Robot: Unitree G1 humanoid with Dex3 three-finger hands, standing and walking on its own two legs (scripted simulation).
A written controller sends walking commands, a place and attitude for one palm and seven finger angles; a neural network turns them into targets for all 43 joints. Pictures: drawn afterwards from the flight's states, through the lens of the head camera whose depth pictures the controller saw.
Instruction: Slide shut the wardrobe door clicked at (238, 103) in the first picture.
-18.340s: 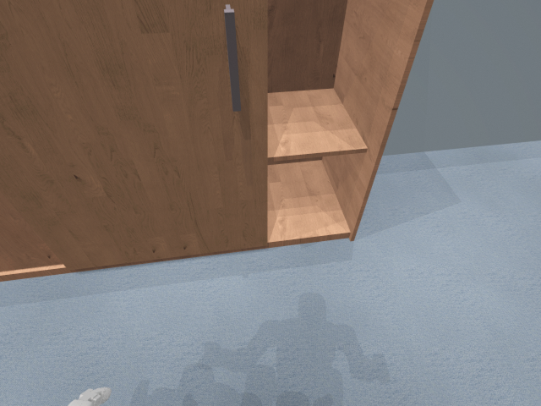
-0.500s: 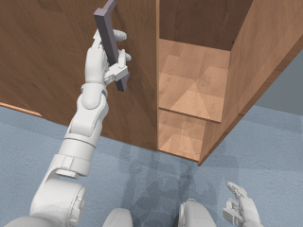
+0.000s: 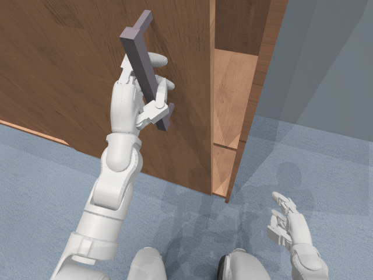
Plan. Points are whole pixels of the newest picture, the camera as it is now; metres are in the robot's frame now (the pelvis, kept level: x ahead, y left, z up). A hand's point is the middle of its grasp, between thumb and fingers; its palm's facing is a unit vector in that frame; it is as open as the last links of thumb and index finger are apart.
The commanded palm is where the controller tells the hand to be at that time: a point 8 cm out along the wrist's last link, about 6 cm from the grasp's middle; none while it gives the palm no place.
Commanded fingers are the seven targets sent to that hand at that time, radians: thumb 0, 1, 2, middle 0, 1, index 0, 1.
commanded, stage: step sideways, sliding the door along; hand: left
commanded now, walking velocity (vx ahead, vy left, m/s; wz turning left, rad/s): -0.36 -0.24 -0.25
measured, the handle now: (156, 82) +0.42 +0.12 +0.14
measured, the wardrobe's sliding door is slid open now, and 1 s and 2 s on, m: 0.07 0.00 0.00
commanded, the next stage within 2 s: stop walking and hold the door there in 0.70 s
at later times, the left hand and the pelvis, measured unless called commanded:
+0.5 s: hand (207, 109) +0.37 +0.02 +0.15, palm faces +0.37 -0.92 -0.09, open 6.7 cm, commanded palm +0.32 -0.01 +0.15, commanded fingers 0.00 0.90 0.90 -0.45 -1.40 -0.45 -1.40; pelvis -0.04 -0.17 +0.01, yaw -2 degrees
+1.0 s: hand (202, 112) +0.36 +0.03 +0.15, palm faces +0.54 -0.77 -0.35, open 6.8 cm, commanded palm +0.32 +0.06 +0.14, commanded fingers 0.00 0.90 0.90 -0.45 -1.40 -0.45 -1.40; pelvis -0.02 -0.28 +0.02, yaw -13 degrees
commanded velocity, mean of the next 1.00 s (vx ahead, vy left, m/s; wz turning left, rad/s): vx -0.23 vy -0.11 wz -0.17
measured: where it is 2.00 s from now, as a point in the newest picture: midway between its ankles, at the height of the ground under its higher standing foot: outside the picture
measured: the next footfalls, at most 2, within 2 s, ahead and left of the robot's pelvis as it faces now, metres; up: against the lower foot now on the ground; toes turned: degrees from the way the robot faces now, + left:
left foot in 0.18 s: +0.00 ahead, +0.13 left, +0.00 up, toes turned +12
right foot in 0.40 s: +0.00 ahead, -0.24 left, +0.00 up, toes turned -5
